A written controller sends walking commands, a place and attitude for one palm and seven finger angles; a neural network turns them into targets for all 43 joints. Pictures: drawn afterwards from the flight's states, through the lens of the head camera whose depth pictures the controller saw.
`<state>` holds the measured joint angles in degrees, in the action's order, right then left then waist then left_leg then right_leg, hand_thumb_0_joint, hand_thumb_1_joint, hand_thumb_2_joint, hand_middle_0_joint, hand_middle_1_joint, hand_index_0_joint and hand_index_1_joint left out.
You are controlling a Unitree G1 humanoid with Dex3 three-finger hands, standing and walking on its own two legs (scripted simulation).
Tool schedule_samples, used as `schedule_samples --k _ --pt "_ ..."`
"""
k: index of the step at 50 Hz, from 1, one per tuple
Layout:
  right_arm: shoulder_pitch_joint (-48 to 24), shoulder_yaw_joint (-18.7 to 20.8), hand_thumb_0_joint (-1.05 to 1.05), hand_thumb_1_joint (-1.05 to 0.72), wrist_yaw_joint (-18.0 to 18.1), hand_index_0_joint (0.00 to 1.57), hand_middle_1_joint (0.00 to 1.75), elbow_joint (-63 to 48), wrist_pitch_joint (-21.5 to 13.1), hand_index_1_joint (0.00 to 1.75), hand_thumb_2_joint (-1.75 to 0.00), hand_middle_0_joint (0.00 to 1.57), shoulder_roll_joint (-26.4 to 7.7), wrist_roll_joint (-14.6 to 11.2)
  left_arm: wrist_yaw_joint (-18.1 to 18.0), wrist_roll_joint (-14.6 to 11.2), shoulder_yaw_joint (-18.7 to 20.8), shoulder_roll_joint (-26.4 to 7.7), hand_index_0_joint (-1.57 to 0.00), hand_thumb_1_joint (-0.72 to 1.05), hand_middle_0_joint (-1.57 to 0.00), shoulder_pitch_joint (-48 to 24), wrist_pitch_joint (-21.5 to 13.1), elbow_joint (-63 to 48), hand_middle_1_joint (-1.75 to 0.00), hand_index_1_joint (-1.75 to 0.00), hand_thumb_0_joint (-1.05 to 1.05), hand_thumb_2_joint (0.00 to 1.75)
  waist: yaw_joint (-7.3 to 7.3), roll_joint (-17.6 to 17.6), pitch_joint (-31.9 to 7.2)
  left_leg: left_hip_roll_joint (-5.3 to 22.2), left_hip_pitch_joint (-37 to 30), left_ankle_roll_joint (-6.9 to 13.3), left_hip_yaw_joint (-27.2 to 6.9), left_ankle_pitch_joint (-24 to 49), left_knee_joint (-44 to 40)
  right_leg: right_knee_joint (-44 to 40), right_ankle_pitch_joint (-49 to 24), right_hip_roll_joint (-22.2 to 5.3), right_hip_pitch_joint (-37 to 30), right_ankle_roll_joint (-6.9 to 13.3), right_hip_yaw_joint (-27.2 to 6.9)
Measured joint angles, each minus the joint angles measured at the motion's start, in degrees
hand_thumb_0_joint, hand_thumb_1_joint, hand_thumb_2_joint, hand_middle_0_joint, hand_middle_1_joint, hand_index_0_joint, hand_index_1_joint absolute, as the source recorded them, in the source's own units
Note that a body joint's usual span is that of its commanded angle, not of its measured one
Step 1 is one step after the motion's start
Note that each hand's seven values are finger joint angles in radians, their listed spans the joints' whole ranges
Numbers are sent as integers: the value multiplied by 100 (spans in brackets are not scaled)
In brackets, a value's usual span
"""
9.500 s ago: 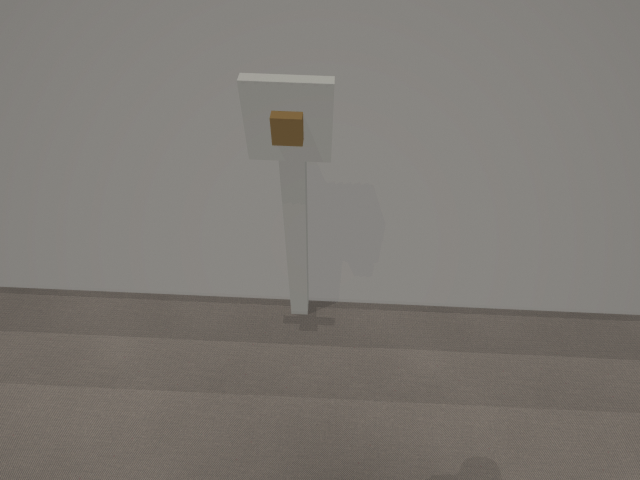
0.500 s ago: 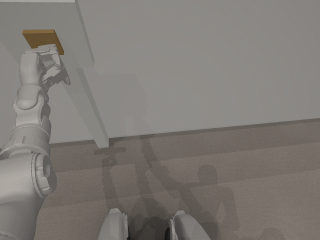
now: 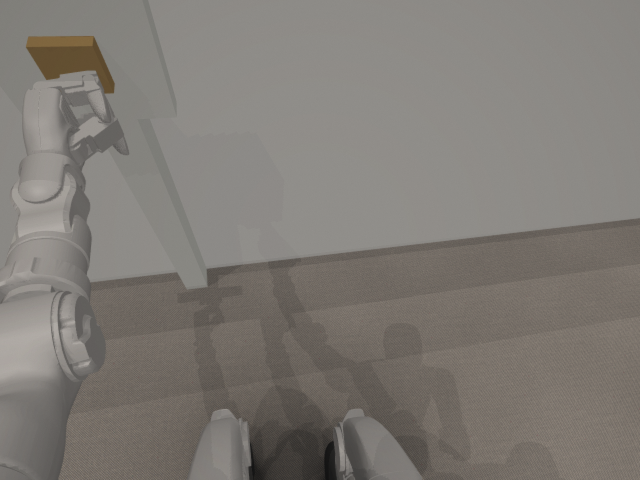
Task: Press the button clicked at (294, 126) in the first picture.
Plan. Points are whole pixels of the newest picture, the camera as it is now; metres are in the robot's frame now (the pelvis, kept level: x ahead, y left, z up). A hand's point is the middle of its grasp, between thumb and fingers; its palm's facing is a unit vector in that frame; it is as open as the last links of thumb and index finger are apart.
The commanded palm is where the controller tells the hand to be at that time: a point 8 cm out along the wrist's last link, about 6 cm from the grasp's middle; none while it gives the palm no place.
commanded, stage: pull the fist back off the button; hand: left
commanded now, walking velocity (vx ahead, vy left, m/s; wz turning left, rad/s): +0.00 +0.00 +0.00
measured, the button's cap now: (74, 61) +0.58 +0.23 +0.12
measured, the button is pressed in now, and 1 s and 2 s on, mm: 10 0 0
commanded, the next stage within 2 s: draw the hand back to the body in 0.86 s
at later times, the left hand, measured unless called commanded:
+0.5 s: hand (113, 163) +0.47 +0.19 +0.08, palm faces +0.11 -0.99 -0.01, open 3.1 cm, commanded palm +0.43 +0.24 +0.09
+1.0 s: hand (113, 197) +0.42 +0.18 +0.09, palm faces +0.11 -0.99 -0.02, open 3.1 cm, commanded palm +0.38 +0.24 +0.10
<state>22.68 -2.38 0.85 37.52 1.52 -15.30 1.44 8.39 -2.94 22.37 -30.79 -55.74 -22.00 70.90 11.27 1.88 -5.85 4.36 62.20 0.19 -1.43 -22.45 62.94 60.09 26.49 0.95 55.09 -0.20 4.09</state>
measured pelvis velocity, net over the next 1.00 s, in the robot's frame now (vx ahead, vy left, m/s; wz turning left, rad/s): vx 0.03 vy -0.01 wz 0.03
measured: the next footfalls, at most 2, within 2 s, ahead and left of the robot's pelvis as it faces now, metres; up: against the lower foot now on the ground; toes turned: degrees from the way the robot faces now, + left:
none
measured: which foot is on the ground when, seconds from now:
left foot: down 0.00-1.00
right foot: down 0.00-1.00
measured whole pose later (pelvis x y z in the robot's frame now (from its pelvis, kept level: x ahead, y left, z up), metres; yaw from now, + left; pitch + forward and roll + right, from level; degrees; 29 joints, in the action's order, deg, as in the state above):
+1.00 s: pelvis +0.03 -0.01 +0.03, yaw +2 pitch +13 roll -2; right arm 13.7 -0.9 1.8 34.6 1.4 -14.0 -1.3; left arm 8.0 -10.5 14.1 -16.0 -22.9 -21.8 38.8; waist 3.3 1.5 -5.8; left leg 3.3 46.1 -1.0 -0.7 -23.4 56.2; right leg 55.1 28.5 0.0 39.9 0.6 3.6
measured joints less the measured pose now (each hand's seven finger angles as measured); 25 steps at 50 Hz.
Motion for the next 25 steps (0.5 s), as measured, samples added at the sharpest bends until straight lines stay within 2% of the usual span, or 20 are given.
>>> schedule_samples --k 13,20,25 --pt "-22 110 1 -91 -83 21 30 -110 134 30 -90 20 48 -46 -164 -234 -122 582 -135 87 -130 881 -55 -793 -150 -150 1 91 -235 -5 -66 -17 -522 41 172 -69 -275 -268 20 -27 -460 -53 -159" --pt "-146 193 1 -91 -133 21 30 -233 278 30 -90 20 92 -127 -169 -421 -238 1051 -131 89 -130 1865 -92 -1709 -150 -150 1 90 -425 0 -165 -13 -1009 38 278 -169 -492 -481 84 -28 -901 -63 -257" --pt "-275 221 1 -91 -136 21 30 -368 312 30 -90 20 124 -209 -178 -547 -462 1295 -130 90 -130 2624 -21 -2371 -150 -150 1 90 -575 -2 -187 -34 -1365 19 286 -207 -652 -637 126 -44 -1257 -55 -257"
